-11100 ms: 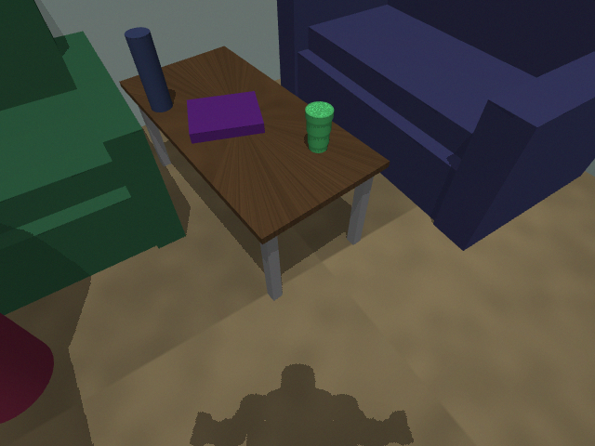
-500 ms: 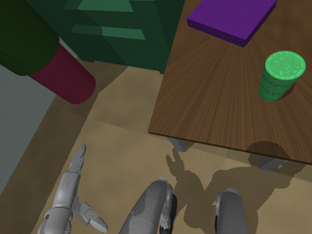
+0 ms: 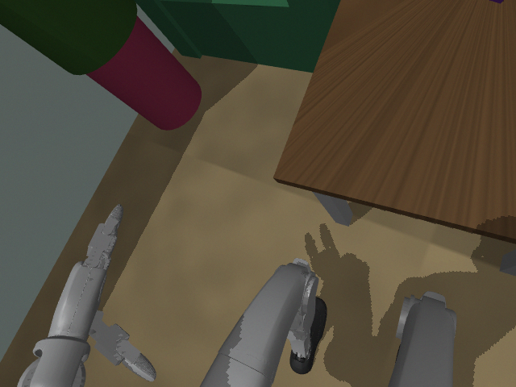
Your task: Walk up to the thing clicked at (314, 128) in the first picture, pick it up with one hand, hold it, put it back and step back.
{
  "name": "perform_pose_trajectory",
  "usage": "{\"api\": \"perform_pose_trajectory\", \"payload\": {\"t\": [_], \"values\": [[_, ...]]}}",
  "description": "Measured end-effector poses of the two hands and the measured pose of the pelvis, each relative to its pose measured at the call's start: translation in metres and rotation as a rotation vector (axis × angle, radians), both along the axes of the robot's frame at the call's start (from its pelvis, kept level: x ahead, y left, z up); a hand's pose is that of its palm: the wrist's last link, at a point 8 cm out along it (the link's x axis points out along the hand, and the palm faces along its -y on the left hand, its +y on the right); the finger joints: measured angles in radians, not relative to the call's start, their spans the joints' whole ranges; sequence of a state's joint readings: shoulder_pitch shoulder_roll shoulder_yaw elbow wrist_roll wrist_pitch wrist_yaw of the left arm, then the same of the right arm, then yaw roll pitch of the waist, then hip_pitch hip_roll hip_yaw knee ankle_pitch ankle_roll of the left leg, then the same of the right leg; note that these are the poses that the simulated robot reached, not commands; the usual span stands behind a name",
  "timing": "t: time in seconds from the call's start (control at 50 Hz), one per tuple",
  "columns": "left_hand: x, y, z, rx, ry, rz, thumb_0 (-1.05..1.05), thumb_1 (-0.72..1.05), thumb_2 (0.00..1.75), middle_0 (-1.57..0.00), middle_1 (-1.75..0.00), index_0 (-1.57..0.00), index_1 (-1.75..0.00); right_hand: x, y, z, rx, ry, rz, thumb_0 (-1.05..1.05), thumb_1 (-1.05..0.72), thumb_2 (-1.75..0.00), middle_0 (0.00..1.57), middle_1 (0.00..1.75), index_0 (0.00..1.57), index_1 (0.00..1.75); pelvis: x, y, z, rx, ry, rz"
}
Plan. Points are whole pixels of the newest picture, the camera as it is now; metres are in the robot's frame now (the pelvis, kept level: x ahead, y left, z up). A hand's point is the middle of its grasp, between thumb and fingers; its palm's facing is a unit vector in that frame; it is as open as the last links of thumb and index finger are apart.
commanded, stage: close in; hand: right
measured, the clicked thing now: out of the picture +0.57 -0.26 -0.04
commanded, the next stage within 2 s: rest palm in 0.22 s
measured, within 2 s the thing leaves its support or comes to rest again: leaves its support in 1.88 s
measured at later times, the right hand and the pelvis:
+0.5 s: hand out of the picture +0.53 -0.26 -0.03, palm faces +0.29 +0.96 +0.02, open 17.5 cm; pelvis +0.01 +0.00 +0.01, yaw -1 degrees
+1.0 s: hand out of the picture +0.56 -0.26 -0.02, palm faces +0.29 +0.96 +0.01, open 16.4 cm; pelvis +0.01 +0.01 +0.00, yaw -1 degrees
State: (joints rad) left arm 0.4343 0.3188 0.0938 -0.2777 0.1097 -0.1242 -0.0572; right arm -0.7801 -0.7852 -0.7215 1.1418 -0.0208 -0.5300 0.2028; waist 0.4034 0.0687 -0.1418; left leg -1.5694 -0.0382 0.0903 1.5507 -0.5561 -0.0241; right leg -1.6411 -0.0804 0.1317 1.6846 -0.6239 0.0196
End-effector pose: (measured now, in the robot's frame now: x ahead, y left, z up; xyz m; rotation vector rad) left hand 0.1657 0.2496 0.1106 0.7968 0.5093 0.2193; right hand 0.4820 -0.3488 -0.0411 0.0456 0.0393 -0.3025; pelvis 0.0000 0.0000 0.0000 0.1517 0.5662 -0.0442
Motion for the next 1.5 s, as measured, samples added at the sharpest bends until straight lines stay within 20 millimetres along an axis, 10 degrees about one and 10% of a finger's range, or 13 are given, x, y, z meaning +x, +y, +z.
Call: {"api": "perform_pose_trajectory", "payload": {"t": [0.8, 1.3, 1.5], "values": [[0.008, 0.002, 0.003, -0.054, -0.038, -0.011, -0.01, -0.57, 0.07, -0.07, -0.05, -0.05, -0.06, 0.032, 0.048, 0.012, -0.024, 0.019, 0.004, -0.01, 0.56, -0.01, 0.17, 0.05, 0.16, 0.05, 0.004, 0.006, -0.001, -0.026, 0.015, 0.007], [0.007, 0.011, 0.011, -0.058, -0.031, 0.018, -0.01, -0.56, 0.07, -0.06, -0.05, -0.05, -0.06, 0.026, 0.048, 0.027, -0.024, 0.033, -0.007, -0.01, 0.37, -0.26, 0.74, 0.51, 0.75, 0.50, 0.008, 0.006, 0.011, -0.029, 0.002, 0.004], [0.012, 0.009, 0.013, -0.059, -0.046, -0.001, -0.01, -0.56, 0.07, -0.06, -0.05, -0.05, -0.06, 0.027, 0.047, 0.027, -0.026, 0.032, -0.006, -0.01, 0.39, -0.49, 0.72, 0.64, 0.85, 0.68, 0.007, 0.007, 0.012, -0.033, 0.000, 0.004]]}}
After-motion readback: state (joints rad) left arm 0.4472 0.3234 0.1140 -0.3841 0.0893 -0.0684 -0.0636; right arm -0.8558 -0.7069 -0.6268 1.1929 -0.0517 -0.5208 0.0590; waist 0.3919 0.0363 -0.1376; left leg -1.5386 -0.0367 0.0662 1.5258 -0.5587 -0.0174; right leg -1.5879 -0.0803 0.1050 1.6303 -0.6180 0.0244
